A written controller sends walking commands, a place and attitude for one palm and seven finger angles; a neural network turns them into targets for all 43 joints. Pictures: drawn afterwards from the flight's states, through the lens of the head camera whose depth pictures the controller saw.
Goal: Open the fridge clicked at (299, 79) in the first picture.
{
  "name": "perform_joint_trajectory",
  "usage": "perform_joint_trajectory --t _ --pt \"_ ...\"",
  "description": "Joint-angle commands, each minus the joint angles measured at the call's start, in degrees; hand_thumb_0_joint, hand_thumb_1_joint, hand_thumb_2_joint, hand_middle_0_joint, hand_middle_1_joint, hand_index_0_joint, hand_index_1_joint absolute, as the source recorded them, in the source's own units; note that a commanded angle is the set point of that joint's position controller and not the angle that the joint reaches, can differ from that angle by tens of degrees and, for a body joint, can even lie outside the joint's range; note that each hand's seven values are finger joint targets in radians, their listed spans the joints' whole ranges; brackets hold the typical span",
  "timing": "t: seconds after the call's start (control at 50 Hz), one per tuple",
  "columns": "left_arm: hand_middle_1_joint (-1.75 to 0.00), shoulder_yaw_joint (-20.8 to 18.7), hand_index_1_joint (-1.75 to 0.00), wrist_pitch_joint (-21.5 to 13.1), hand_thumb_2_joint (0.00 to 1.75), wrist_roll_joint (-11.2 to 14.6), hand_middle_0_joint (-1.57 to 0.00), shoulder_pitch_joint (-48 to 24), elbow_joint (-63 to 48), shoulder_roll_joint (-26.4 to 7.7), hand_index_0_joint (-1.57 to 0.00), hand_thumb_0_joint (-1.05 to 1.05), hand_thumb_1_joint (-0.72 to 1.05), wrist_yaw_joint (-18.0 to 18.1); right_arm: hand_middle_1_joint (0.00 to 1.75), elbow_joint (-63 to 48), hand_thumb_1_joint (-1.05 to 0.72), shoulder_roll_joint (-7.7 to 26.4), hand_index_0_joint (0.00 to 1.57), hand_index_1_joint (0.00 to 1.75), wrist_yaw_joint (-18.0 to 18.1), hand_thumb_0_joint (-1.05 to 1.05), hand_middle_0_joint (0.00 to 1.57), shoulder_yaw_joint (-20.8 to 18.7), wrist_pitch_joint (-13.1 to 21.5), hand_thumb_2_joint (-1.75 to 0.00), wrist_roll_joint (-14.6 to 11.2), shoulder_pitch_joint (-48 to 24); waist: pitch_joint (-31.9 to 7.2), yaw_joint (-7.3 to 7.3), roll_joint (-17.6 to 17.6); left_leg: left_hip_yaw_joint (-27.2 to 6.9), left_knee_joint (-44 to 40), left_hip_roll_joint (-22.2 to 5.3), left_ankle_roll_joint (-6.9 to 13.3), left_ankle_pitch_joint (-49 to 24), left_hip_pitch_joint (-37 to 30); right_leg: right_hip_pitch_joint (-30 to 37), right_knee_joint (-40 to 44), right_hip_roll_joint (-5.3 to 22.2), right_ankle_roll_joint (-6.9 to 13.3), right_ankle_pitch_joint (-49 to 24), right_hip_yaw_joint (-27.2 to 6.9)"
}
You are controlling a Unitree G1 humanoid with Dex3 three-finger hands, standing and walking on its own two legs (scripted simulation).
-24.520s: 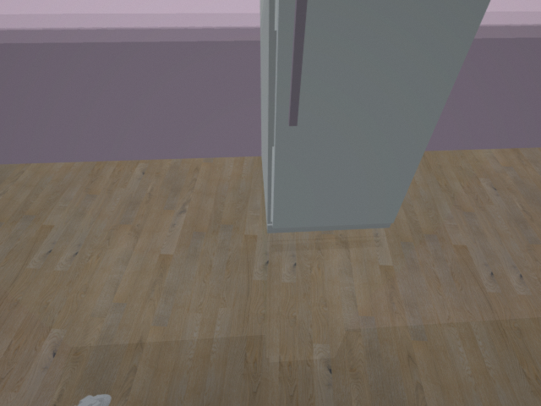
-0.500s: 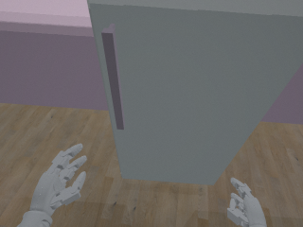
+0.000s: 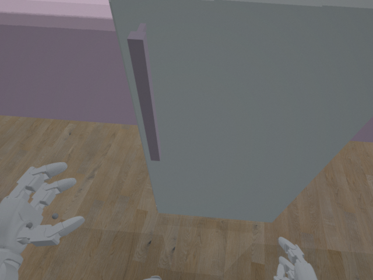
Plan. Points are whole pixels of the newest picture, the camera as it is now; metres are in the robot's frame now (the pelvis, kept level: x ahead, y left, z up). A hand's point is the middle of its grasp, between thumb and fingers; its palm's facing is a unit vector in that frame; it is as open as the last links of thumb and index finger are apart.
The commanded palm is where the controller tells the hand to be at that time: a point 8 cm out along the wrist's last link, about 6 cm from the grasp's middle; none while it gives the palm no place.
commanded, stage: raise the hand to about handle height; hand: left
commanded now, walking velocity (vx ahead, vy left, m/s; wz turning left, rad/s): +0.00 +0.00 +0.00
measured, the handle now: (150, 106) +0.46 +0.11 +0.11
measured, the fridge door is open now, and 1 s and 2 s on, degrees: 0 0 0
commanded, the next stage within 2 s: move the hooked fingers beside the handle in 1.24 s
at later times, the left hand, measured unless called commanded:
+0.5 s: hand out of the picture +0.23 +0.32 +0.12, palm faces +0.02 -1.00 -0.07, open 13.7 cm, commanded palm +0.19 +0.37 +0.14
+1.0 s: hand out of the picture +0.23 +0.31 +0.16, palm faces +0.02 -1.00 -0.09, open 13.9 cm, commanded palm +0.19 +0.36 +0.17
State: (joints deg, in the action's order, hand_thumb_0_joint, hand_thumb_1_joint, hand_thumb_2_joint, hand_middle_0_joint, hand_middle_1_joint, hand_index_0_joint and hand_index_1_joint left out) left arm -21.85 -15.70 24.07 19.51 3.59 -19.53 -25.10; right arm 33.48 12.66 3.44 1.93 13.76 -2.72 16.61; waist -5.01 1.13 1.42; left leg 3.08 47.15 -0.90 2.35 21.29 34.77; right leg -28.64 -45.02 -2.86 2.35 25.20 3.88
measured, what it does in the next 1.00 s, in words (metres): stands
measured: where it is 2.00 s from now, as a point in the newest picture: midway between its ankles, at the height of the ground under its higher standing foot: outside the picture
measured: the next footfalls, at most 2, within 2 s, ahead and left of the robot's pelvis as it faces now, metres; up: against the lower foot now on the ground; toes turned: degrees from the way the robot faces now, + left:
none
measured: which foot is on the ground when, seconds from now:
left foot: down 0.00-1.00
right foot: down 0.00-1.00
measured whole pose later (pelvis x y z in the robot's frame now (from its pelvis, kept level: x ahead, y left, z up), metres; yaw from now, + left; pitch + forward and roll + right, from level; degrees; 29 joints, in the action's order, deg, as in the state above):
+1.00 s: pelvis -0.03 +0.03 +0.03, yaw +3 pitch -1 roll -2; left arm -24.3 0.1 19.0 -0.3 9.3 -26.8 -28.2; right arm 34.8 15.9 5.9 4.4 14.9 -3.9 15.4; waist -0.7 -0.4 1.1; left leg 1.9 32.0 2.8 4.7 12.1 19.2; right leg -12.8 -30.4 -0.7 0.4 16.7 3.4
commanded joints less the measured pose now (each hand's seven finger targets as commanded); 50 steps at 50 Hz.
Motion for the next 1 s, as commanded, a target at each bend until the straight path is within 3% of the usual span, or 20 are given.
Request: perform_joint_trajectory --t 0.0,0.06,0.14,0.16,0.18,0.22,0.26,0.32,0.36,0.44,0.54,0.56,0.62,0.66,0.72,0.76,0.8,0.86,0.96,0.98 --pt "-0.96 -1.06 -0.96 -4.86 0.46 0.07 -0.27 1.27 -10.96 -4.75 -0.27 0.0 -0.13 1.88 0.3 -8.14 -0.9 9.1 0.2 0.3 -0.29 0.0 0.2 -4.87 4.35 -0.9 -0.27 -4.46 -9.57 -1.74 -0.63 -4.65 -4.89 0.49 -0.03 -22.45 -13.2 1.66 5.12 1.85 -3.67 -30.86 -1.59" --pt "-1.0 0.13 -1.0 -0.72 0.43 -2.0 -0.28 -2.7 -6.74 -7.1 -0.28 0.0 -0.2 -0.17 0.3 -8.01 -0.9 10.96 0.2 0.3 0.34 0.0 0.2 -5.18 3.86 -0.9 -0.64 -4.22 -4.1 -0.78 -1.64 -5.55 -6.53 0.08 -0.05 -17.94 -11.63 -1.81 7.01 1.45 -2.63 -20.92 -0.72" --pt "-1.07 -4.35 -1.07 -0.37 0.39 -2.3 -0.29 -10.44 -18.02 -15.0 -0.29 0.0 -0.29 0.02 0.3 -9.8 -0.9 10.8 0.2 0.3 1.45 0.0 0.2 -4.62 4.33 -0.9 -0.63 -4.51 -14.38 -1.91 4.3 -7.46 -9.17 -0.67 -0.54 -19.65 -19.43 1.99 7.5 1.63 -1.37 -16.83 -0.05" --pt "-1.08 -6.02 -1.08 -1.25 0.38 -2.32 -0.29 -12.18 -20.8 -17.14 -0.29 0.0 -0.31 1.19 0.3 -9.45 -0.9 10.74 0.2 0.3 1.66 0.0 0.2 -4.28 4.33 -0.9 -0.28 -4.67 -14.82 -2.31 5.36 -7.64 -9.41 -0.93 -0.74 -20.99 -21.0 2.55 7.56 1.39 -0.99 -17.0 -0.09" --pt "-1.1 -6.34 -1.1 -2.17 0.37 -2.04 -0.29 -12.44 -23.31 -16.7 -0.29 0.0 -0.34 2.34 0.3 -9.58 -0.9 10.04 0.2 0.3 1.7 0.0 0.2 -3.96 4.46 -0.9 -0.26 -4.63 -16.11 -2.55 7.32 -8.54 -10.27 -1.26 -1.49 -22.77 -23.51 2.52 7.51 1.23 -0.72 -16.32 0.33" --pt "-1.12 -5.81 -1.12 -3.35 0.35 -1.47 -0.29 -11.45 -24.05 -14.82 -0.29 0.0 -0.38 4.27 0.3 -8.94 -0.9 9.61 0.2 0.3 1.47 0.0 0.2 -3.31 4.84 -0.9 -0.09 -4.39 -13.92 -2.48 9.87 -10.67 -11.83 -2.37 -3.23 -24.29 -26.32 0.77 7.85 1.06 -0.67 -14.05 1.09" --pt "-1.15 -5.78 -1.15 -2.53 0.33 -1.4 -0.29 -13.03 -20.33 -14.39 -0.29 0.0 -0.43 4.81 0.3 -7.8 -0.9 10.17 0.2 0.3 1.35 0.0 0.2 -3.22 4.5 -0.9 -0.18 -4.41 -11.34 -2.27 8.05 -12.09 -13.23 -2.97 -3.68 -22.27 -26.08 0.66 8.75 0.82 -0.76 -13.18 1.29" --pt "-1.2 -2.66 -1.2 3.11 0.3 -2.06 -0.3 -15.41 -12.69 -12.38 -0.3 0.0 -0.5 3.13 0.3 -7.74 -0.9 10.77 0.2 0.3 1.51 0.0 0.2 -3.05 3.36 -0.9 -0.9 -5.25 -5.69 -1.54 9.2 -14.19 -16.42 -3.63 -4.49 -15.06 -24.71 -0.63 10.12 1.27 -1.21 -10.86 1.54" --pt "-1.2 -1.62 -1.2 7.74 0.3 -3.11 -0.3 -16.32 -7.58 -12.47 -0.3 0.0 -0.5 1.67 0.3 -8.14 -0.9 11.22 0.2 0.3 1.88 0.0 0.2 -2.87 2.58 -0.9 -1.27 -5.61 -2.51 -1.97 7.43 -15.19 -18.94 -3.67 -4.75 -10.34 -23.2 -0.08 11.38 1.41 -1.11 -10.01 1.26" --pt "-1.2 -2.54 -1.2 12.91 0.3 -4.01 -0.3 -24.49 -10.06 -16.04 -0.3 0.0 -0.5 0.36 0.3 -9.98 -0.9 11.28 0.2 0.3 2.46 0.0 0.2 -2.25 1.97 -0.9 -1.49 -7.23 -4.43 -1.92 4.76 -17.03 -21.62 -3.73 -4.39 -3.44 -25.1 1.01 12.33 1.65 -1.41 -9.19 0.67" --pt "-1.2 -7.33 -1.2 9.11 0.3 -3.54 -0.3 -34.34 -15.69 -20.71 -0.3 0.0 -0.5 2.0 0.3 -9.12 -0.9 10.65 0.2 0.3 3.09 0.0 0.2 -0.99 2.92 -0.9 -0.81 -8.54 -7.27 -2.33 7.32 -21.68 -25.3 -4.77 -5.96 2.91 -32.06 0.28 12.34 1.68 -1.52 -8.04 -0.63" --pt "-1.2 -9.01 -1.2 8.56 0.3 -3.7 -0.3 -34.61 -14.92 -22.58 -0.3 0.0 -0.5 2.31 0.3 -8.47 -0.9 10.7 0.2 0.3 3.12 0.0 0.2 -0.81 2.96 -0.9 -0.64 -8.59 -7.46 -2.89 8.37 -20.8 -25.66 -4.32 -5.91 3.35 -32.16 1.19 13.05 1.64 -1.3 -8.12 -0.99" --pt "-1.2 -9.06 -1.2 9.38 0.3 -3.42 -0.3 -34.51 -8.81 -21.65 -0.3 0.0 -0.5 1.35 0.3 -7.33 -0.9 10.58 0.2 0.3 3.62 0.0 0.2 -0.79 3.22 -0.9 -1.18 -8.52 -5.41 -2.35 7.35 -18.95 -25.67 -3.68 -4.65 3.88 -30.47 2.81 14.95 1.9 -1.33 -8.19 -1.11" --pt "-1.2 -9.16 -1.2 12.0 0.3 -3.84 -0.3 -33.08 -2.71 -22.08 -0.3 0.0 -0.5 -0.12 0.3 -6.91 -0.9 10.71 0.2 0.3 3.65 0.0 0.2 -0.78 3.0 -0.9 -1.41 -7.98 -3.25 -2.71 4.42 -17.52 -25.86 -3.02 -3.93 3.55 -27.89 4.41 16.56 1.81 -1.12 -8.49 -0.93" --pt "-1.2 -6.19 -1.2 15.93 0.3 -4.24 -0.3 -37.08 0.17 -21.66 -0.3 0.0 -0.5 -2.7 0.3 -7.31 -0.9 11.26 0.2 0.3 3.81 0.0 0.2 -0.86 2.74 -0.9 -2.17 -8.22 -1.52 -1.72 4.49 -16.48 -26.04 -2.45 -3.02 5.64 -26.16 4.39 16.96 1.96 -1.18 -7.67 -0.54" --pt "-1.2 -3.47 -1.2 16.85 0.3 -4.05 -0.3 -37.6 0.49 -19.15 -0.3 0.0 -0.5 -4.08 0.3 -7.89 -0.9 10.97 0.2 0.3 3.57 0.0 0.2 -0.66 2.99 -0.9 -2.27 -8.46 -1.54 -1.6 3.64 -15.94 -25.69 -1.96 -2.6 5.38 -26.09 4.87 17.38 1.78 -0.91 -7.99 -0.53" --pt "-1.2 -4.03 -1.2 16.29 0.3 -3.7 -0.3 -37.7 -2.54 -20.25 -0.3 0.0 -0.5 -4.6 0.3 -8.5 -0.9 11.03 0.2 0.3 3.32 0.0 0.2 -0.78 3.5 -0.9 -2.12 -8.67 -4.12 -1.7 5.37 -15.47 -24.68 -1.55 -2.15 3.77 -27.83 5.0 17.31 1.71 -0.88 -8.43 -0.6" --pt "-1.2 -8.66 -1.2 13.47 0.3 -3.19 -0.3 -36.62 -6.89 -24.61 -0.3 0.0 -0.5 -3.53 0.3 -8.66 -0.9 10.8 0.2 0.3 2.86 0.0 0.2 -0.74 4.29 -0.9 -1.5 -8.71 -6.53 -2.66 4.12 -14.67 -24.23 -1.31 -1.85 1.09 -28.78 6.97 18.09 1.35 -0.61 -9.08 -0.57" --pt "-1.2 -13.54 -1.2 10.52 0.3 -3.23 -0.3 -35.43 -7.49 -27.75 -0.3 0.0 -0.5 -0.91 0.3 -7.58 -0.9 10.55 0.2 0.3 2.85 0.0 0.2 -0.89 4.85 -0.9 -1.08 -8.37 -4.75 -3.3 6.73 -12.41 -24.5 -0.9 -1.27 -0.99 -27.88 8.87 19.89 1.23 -0.33 -9.0 -0.65" --pt "-1.2 -12.1 -1.2 10.84 0.3 -3.07 -0.3 -35.18 -6.16 -25.7 -0.3 0.0 -0.5 -0.87 0.3 -7.5 -0.9 10.38 0.2 0.3 2.97 0.0 0.2 -0.87 4.78 -0.9 -1.24 -8.35 -3.31 -2.72 7.39 -11.71 -24.5 -0.69 -1.07 -1.33 -27.13 8.94 20.31 1.41 -0.33 -8.94 -0.6"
